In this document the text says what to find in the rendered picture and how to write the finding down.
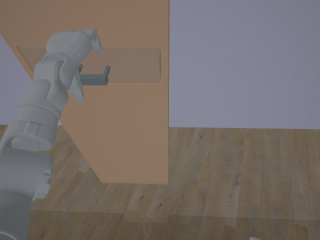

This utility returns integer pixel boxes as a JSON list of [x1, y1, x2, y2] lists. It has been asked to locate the left robot upper arm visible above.
[[0, 146, 54, 240]]

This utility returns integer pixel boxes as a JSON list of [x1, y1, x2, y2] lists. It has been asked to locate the left robot hand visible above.
[[46, 28, 102, 103]]

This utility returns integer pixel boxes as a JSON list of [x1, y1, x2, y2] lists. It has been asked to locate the drawer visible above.
[[19, 46, 161, 84]]

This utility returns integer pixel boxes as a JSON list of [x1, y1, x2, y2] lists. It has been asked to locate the cabinet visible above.
[[0, 0, 170, 185]]

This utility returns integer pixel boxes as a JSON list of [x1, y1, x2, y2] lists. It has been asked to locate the left robot forearm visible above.
[[0, 51, 77, 156]]

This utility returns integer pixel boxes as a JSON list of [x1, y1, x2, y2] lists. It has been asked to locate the handle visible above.
[[77, 65, 111, 86]]

